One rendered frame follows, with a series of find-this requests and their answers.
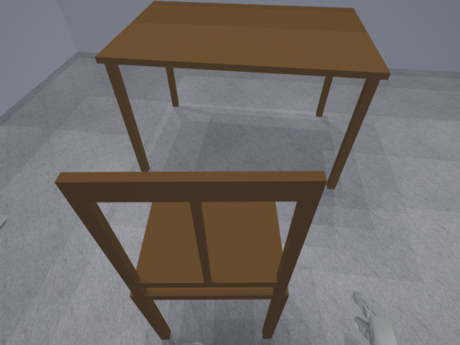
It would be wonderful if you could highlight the chair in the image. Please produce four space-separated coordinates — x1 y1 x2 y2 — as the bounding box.
55 171 327 339

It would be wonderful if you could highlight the robot right hand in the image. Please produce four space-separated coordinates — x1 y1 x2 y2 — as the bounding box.
344 291 399 345

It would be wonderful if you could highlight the table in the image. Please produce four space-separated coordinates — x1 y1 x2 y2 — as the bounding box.
95 1 391 189

